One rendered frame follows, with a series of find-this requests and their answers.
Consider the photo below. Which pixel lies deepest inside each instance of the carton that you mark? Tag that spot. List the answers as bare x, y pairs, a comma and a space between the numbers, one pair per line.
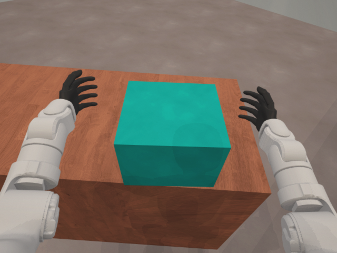
171, 134

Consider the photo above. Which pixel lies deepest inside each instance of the pedestal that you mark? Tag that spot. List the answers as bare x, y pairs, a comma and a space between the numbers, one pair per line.
94, 203

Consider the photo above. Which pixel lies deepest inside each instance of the right robot upper arm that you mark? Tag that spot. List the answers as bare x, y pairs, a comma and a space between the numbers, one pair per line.
309, 232

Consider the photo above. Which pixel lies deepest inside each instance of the right robot forearm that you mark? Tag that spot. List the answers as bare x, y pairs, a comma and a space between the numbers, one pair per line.
299, 190

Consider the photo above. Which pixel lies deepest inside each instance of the right robot hand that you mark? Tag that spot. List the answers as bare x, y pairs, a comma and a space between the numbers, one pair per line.
265, 107

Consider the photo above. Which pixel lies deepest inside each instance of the left robot forearm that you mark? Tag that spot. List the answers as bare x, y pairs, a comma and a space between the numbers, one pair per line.
37, 166

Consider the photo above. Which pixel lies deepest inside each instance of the left robot hand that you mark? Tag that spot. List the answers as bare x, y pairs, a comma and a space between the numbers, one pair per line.
70, 90

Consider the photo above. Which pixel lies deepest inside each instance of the left robot upper arm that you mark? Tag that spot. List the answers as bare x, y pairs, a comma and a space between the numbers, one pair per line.
27, 217

